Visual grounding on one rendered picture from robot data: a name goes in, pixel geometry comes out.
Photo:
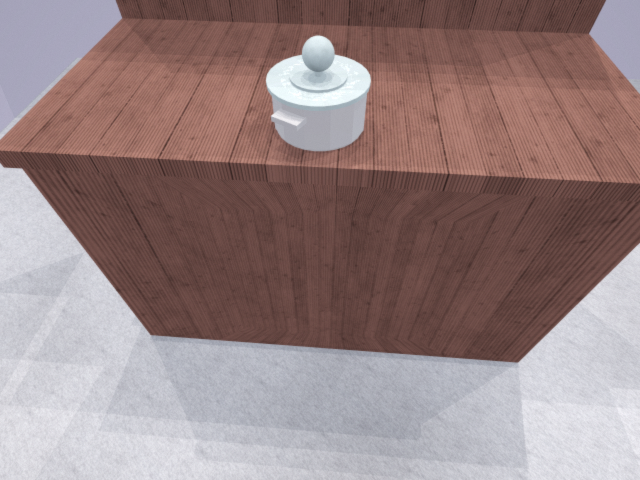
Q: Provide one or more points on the lid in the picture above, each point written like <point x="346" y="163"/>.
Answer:
<point x="292" y="83"/>

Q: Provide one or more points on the knob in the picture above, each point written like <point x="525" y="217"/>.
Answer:
<point x="318" y="53"/>

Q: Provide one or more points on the pot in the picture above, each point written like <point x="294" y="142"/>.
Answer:
<point x="319" y="130"/>

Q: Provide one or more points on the table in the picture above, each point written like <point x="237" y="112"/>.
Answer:
<point x="495" y="184"/>

